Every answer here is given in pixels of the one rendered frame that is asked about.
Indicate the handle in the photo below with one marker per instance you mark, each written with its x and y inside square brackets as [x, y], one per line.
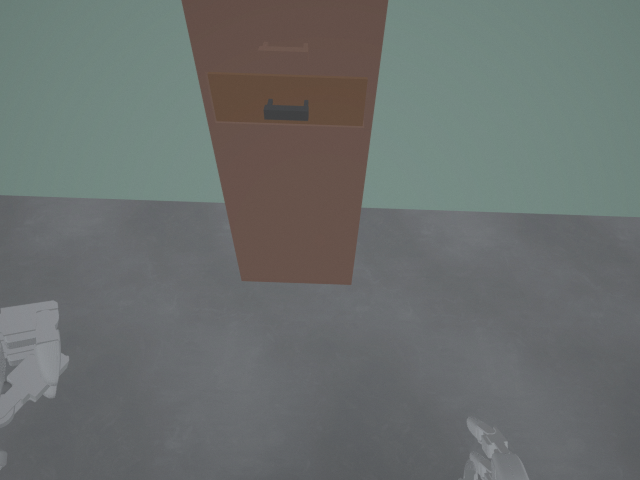
[285, 112]
[291, 55]

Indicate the drawer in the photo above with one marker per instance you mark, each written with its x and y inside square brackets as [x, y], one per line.
[332, 100]

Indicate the cabinet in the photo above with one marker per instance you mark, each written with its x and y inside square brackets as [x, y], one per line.
[293, 192]

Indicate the robot right hand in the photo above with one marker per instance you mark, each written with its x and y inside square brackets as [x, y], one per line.
[504, 464]

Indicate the robot left hand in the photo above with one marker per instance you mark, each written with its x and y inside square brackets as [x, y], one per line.
[30, 339]

